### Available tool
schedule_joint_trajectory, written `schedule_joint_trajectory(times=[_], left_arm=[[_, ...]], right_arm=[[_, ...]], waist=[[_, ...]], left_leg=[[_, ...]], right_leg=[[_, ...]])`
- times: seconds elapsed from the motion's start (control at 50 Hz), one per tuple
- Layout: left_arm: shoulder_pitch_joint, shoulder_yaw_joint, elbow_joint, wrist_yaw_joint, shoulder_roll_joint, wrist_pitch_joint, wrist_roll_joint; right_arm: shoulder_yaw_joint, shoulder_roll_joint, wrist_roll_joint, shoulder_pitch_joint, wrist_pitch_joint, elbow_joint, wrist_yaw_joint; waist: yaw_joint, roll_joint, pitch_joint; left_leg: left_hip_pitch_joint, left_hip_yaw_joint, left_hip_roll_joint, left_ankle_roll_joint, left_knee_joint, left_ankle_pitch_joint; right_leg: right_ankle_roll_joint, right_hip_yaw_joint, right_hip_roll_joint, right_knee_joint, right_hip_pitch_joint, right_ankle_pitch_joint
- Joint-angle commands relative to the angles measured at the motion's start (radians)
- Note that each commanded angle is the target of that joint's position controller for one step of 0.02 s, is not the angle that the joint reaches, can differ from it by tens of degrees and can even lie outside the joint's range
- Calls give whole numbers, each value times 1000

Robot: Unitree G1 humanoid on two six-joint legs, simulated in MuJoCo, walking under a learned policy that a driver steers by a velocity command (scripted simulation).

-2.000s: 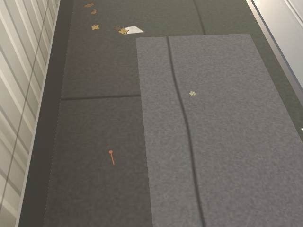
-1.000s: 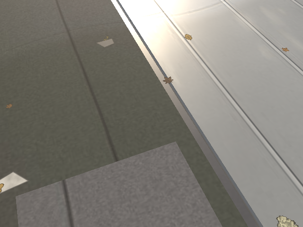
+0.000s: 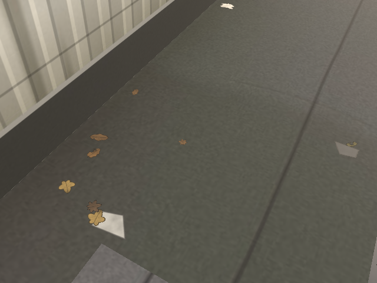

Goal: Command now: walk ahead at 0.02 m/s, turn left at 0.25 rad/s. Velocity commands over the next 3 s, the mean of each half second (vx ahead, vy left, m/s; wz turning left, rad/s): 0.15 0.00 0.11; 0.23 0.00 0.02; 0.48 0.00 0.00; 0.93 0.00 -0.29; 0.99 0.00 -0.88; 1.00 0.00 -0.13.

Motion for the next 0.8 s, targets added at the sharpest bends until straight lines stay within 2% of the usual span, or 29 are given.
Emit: schedule_joint_trajectory(times=[0.02,0.06,0.1,0.14,0.18,0.2,0.22,0.24,0.26,0.3,0.32,0.34,0.36,0.38,0.4,0.42,0.46,0.5,0.52,0.54,0.56,0.58,0.6,0.62,0.64,0.66,0.7,0.74,0.8], left_arm=[[43,27,-25,-5,94,-15,4],[23,15,-24,-11,59,-15,-4],[-16,-1,-34,-10,23,-13,-8],[-20,-3,-34,-1,24,-12,-11],[33,-11,-11,9,5,-25,-8],[37,-13,-9,16,25,-41,6],[46,-11,-17,22,81,-57,24],[-55,-2,-13,17,113,-58,1],[-94,-15,-26,7,55,-63,-3],[-69,-16,-17,5,50,-62,-1],[-27,-13,-3,8,59,-62,-4],[3,4,8,6,98,-54,1],[39,16,16,1,127,-45,7],[54,30,24,-5,155,-41,7],[31,34,18,-10,145,-43,0],[7,34,11,-14,128,-51,-1],[-73,37,-6,-20,120,-74,-6],[-149,42,-14,-24,122,-85,-15],[-139,43,-4,-23,108,-83,-6],[-141,30,-2,-21,57,-85,9],[-159,-4,-43,-26,-51,-93,11],[-136,6,-55,-26,-1,-99,19],[-127,17,-39,-30,38,-103,15],[-113,19,-17,-36,47,-106,10],[-94,19,1,-38,45,-106,11],[-80,18,20,-39,44,-99,23],[-71,10,32,-39,12,-86,23],[-111,-1,27,-36,-14,-77,14],[-192,-17,17,-26,-38,-72,11]], right_arm=[[-40,-133,7,-97,-33,-68,-22],[-32,-111,13,-58,-40,-49,-22],[-35,-115,13,-19,-41,-27,-22],[-39,-121,9,3,-37,-8,-24],[-36,-116,21,-18,-35,2,-32],[-27,-89,22,1,-42,4,-35],[-16,-45,18,39,-48,2,-34],[-15,-40,22,50,-40,13,-29],[-20,-73,10,32,-35,35,-28],[-32,-99,16,5,-39,56,-22],[-35,-97,8,29,-40,70,-19],[-39,-100,-3,43,-41,73,-15],[-44,-109,-11,13,-40,62,-6],[-40,-90,-12,-31,-41,39,5],[-38,-82,-7,-69,-46,21,13],[-40,-83,1,-62,-54,22,20],[-39,-73,11,21,-75,51,31],[-41,-60,16,136,-88,97,30],[-46,-65,8,231,-95,142,21],[-55,-87,-6,330,-106,183,9],[-69,-169,-28,408,-119,178,-4],[-78,-217,-20,367,-118,169,-11],[-74,-189,-10,284,-119,154,-15],[-63,-150,-2,226,-126,143,-15],[-56,-132,3,198,-131,140,-16],[-48,-114,9,193,-137,146,-20],[-36,-90,17,230,-141,180,-22],[-32,-87,18,262,-132,208,-27],[-26,-80,14,284,-114,240,-36]], waist=[[13,200,-35],[-6,155,-63],[-39,175,-60],[-54,198,-59],[-11,154,-63],[-21,101,-81],[-50,-37,-107],[-100,-159,-24],[-86,-111,-15],[-48,-79,-4],[-32,-88,-52],[-23,-125,-28],[-1,-125,42],[7,-151,116],[9,-130,166],[-5,-98,149],[-53,-73,75],[-119,-72,51],[-148,-25,46],[-178,82,47],[-194,314,9],[-137,264,85],[-82,140,126],[-52,91,110],[-36,89,76],[-34,103,47],[-28,128,-5],[-39,137,-7],[-68,166,17]], left_leg=[[4,-152,185,139,-236,424],[71,-151,197,143,-205,478],[104,-172,205,146,-183,424],[104,-208,215,155,-161,404],[45,-208,191,114,-119,369],[-13,-210,168,65,-105,285],[-62,-148,102,24,-18,143],[16,-61,16,3,-98,1],[83,-63,31,-6,-116,50],[89,-86,40,-4,-121,148],[88,-58,15,6,-86,22],[17,-11,-25,17,-24,-159],[-99,29,-41,23,43,-243],[-183,84,-26,23,114,-202],[-220,82,21,21,176,-123],[-231,63,42,21,208,-116],[-135,77,46,30,144,-108],[93,149,11,42,-18,-32],[228,171,-28,40,-101,-41],[359,56,25,47,-179,-118],[427,-427,321,112,-390,-434],[317,-674,426,201,-472,-429],[265,-575,411,215,-436,-312],[249,-441,351,182,-410,-129],[260,-324,302,146,-399,77],[266,-227,263,124,-377,316],[279,-95,221,111,-306,731],[282,-31,204,108,-276,855],[259,10,193,108,-250,871]], right_leg=[[-4,19,19,114,30,31],[-8,25,18,26,56,5],[-21,25,23,-114,96,-20],[-33,18,42,-233,151,-32],[-50,14,44,-487,306,174],[-59,100,-25,-551,401,267],[-82,264,-187,-587,458,393],[-144,269,-211,-553,254,462],[-130,229,-166,-557,217,371],[-84,171,-86,-553,227,240],[-91,166,-63,-574,260,4],[-115,201,-68,-600,263,-264],[-160,285,-127,-666,252,-477],[-215,390,-220,-734,234,-576],[-245,441,-275,-773,196,-523],[-248,435,-283,-786,207,-422],[-220,319,-231,-765,223,-262],[-194,192,-155,-699,115,-247],[-189,147,-112,-599,48,-280],[-170,75,-49,-400,-52,-215],[-122,-41,62,-42,-206,-143],[-136,65,95,85,-306,-149],[-140,120,34,143,-294,-58],[-133,111,11,140,-252,13],[-117,88,-1,123,-206,57],[-96,56,1,125,-163,96],[-62,22,19,121,-105,134],[-44,1,28,58,-93,167],[-44,-28,35,-106,-45,216]])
